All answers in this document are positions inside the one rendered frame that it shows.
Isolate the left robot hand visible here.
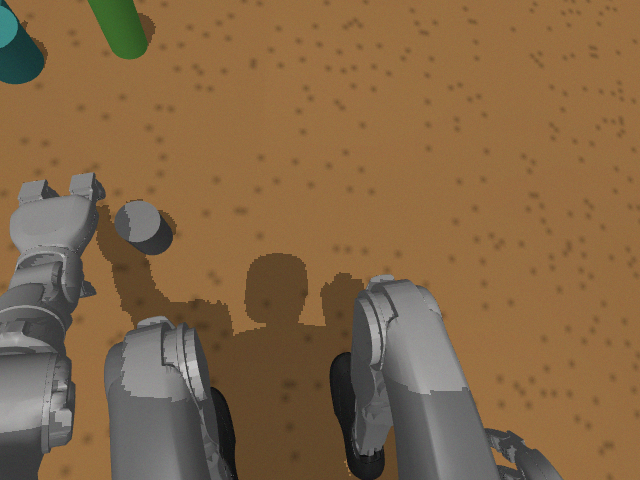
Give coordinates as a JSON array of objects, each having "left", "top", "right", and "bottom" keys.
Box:
[{"left": 9, "top": 172, "right": 106, "bottom": 298}]

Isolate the left robot foot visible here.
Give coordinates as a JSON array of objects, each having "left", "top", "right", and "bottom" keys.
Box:
[{"left": 210, "top": 387, "right": 238, "bottom": 480}]

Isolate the right robot hand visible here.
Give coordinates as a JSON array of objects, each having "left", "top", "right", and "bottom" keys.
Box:
[{"left": 484, "top": 428, "right": 563, "bottom": 480}]

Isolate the left robot arm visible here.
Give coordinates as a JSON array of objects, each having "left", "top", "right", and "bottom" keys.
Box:
[{"left": 0, "top": 246, "right": 83, "bottom": 480}]

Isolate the right robot foot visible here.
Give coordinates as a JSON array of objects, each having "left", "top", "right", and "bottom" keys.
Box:
[{"left": 330, "top": 352, "right": 385, "bottom": 480}]

